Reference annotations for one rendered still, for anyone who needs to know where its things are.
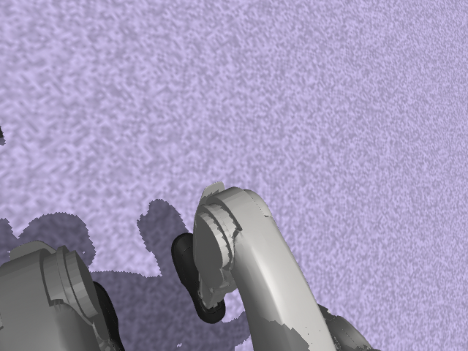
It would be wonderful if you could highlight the left robot foot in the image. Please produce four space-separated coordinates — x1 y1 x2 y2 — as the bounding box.
93 281 125 351

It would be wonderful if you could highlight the right robot hand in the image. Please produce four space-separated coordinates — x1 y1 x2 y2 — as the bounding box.
318 304 373 351

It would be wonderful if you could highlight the right robot foot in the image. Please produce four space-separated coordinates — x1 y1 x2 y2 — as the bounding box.
171 233 226 324

